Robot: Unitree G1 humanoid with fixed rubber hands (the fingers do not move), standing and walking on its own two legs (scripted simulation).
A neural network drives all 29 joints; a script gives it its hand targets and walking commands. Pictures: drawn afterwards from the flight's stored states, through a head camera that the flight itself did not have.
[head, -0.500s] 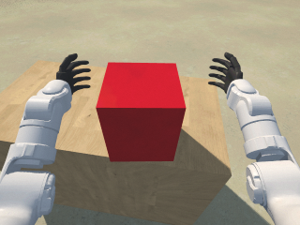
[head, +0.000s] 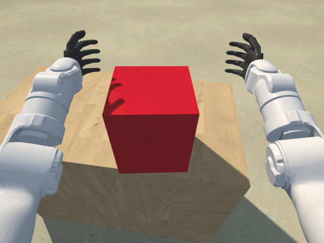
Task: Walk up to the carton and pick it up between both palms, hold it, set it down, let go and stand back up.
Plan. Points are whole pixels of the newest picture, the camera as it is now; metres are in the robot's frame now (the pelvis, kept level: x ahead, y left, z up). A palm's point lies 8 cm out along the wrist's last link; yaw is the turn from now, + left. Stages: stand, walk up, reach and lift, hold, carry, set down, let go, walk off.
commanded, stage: reach and lift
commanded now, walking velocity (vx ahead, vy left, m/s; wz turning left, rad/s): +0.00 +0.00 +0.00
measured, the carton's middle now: (152, 121) +0.47 -0.01 +0.06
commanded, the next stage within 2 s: none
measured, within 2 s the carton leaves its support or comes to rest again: neither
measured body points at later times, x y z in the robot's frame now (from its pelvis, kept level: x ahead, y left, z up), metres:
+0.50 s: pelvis +0.00 +0.00 +0.00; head +0.05 -0.01 +0.44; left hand +0.48 +0.16 +0.14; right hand +0.46 -0.22 +0.14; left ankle +0.01 +0.11 -0.75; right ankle +0.04 -0.09 -0.75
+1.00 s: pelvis +0.00 +0.00 -0.01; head +0.06 -0.01 +0.44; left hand +0.48 +0.14 +0.11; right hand +0.46 -0.21 +0.11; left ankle +0.01 +0.11 -0.75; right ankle +0.04 -0.09 -0.75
